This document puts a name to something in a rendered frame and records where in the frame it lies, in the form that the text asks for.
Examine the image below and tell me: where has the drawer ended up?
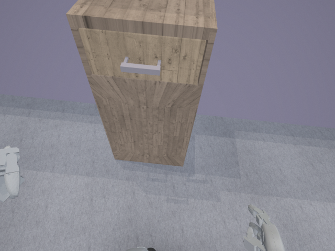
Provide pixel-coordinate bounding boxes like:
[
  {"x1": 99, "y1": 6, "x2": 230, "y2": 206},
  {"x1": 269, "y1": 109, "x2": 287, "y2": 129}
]
[{"x1": 79, "y1": 28, "x2": 206, "y2": 85}]

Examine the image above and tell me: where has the robot left hand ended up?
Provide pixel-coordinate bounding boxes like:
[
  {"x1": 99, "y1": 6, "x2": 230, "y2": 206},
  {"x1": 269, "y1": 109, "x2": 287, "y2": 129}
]
[{"x1": 0, "y1": 145, "x2": 24, "y2": 202}]

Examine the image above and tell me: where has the handle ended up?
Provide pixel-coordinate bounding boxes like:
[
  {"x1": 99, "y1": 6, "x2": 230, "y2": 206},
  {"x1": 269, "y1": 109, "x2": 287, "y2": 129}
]
[{"x1": 120, "y1": 57, "x2": 161, "y2": 76}]

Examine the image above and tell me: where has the robot right hand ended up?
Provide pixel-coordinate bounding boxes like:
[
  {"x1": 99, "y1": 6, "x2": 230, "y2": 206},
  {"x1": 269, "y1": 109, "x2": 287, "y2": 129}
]
[{"x1": 243, "y1": 204, "x2": 285, "y2": 251}]

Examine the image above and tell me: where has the cabinet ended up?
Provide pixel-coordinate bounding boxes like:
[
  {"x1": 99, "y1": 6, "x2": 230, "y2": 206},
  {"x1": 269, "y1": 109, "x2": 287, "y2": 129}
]
[{"x1": 66, "y1": 0, "x2": 218, "y2": 167}]

